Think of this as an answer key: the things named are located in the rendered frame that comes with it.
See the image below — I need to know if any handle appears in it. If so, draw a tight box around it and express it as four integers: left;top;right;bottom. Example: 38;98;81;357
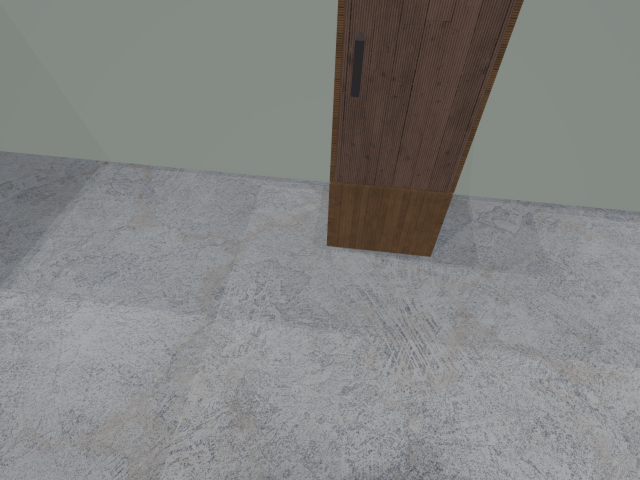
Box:
350;32;365;97

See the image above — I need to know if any cupboard door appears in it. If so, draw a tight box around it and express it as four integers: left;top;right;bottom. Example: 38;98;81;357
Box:
335;0;517;192

